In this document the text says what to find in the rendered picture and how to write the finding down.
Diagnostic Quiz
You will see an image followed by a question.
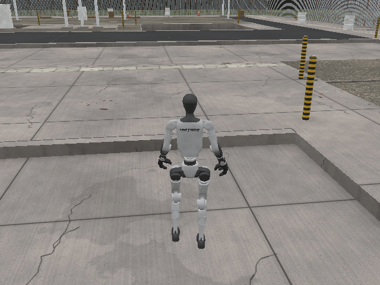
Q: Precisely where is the robot right hand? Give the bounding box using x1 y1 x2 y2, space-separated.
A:
214 162 228 176

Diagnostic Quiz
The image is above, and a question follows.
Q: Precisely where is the robot right shin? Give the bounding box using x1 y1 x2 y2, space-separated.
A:
198 199 207 240

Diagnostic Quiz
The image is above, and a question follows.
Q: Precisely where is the robot right upper arm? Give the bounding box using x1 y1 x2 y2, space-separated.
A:
202 120 219 153

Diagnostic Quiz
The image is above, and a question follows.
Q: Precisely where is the robot left upper arm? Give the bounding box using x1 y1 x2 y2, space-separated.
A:
162 119 178 151

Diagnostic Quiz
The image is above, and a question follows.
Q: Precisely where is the robot left hand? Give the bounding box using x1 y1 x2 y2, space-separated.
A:
158 159 172 169

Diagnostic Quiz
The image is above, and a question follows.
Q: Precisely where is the robot right forearm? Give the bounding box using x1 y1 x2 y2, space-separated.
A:
214 143 226 166

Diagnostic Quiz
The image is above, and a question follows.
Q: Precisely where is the robot right thigh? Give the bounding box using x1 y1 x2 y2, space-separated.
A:
197 166 210 210

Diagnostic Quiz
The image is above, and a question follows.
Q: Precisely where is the robot left forearm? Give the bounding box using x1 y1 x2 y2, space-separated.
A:
159 143 168 161

